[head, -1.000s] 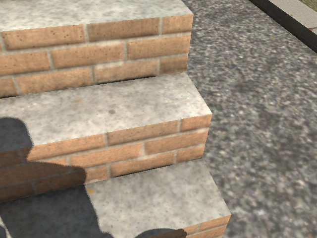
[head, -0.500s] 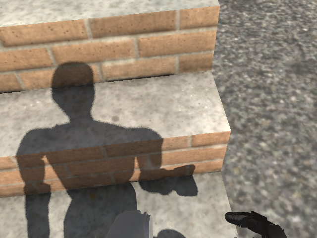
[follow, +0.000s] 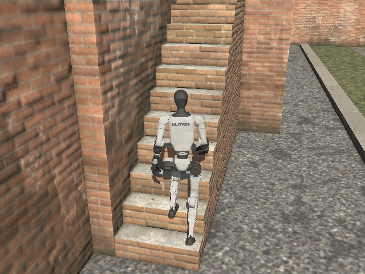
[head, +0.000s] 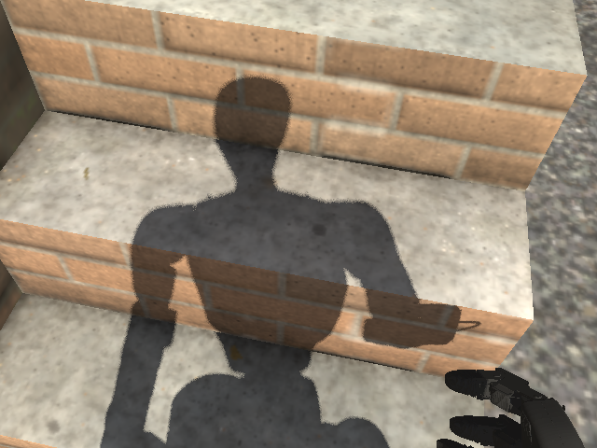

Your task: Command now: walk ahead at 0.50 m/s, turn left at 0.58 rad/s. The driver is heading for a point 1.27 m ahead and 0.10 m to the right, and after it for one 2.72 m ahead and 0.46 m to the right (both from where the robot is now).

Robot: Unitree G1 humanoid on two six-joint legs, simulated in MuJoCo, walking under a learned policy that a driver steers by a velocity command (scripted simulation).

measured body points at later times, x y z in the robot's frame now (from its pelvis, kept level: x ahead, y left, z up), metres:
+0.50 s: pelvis +0.04 -0.05 +0.03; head +0.07 -0.07 +0.47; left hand +0.09 +0.22 -0.09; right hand +0.28 -0.24 -0.04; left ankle +0.02 +0.07 -0.56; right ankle -0.12 -0.10 -0.71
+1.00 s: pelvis +0.19 -0.07 +0.20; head +0.18 -0.08 +0.65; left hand +0.24 +0.19 +0.08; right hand +0.39 -0.29 +0.14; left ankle +0.20 +0.02 -0.34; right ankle -0.01 -0.15 -0.51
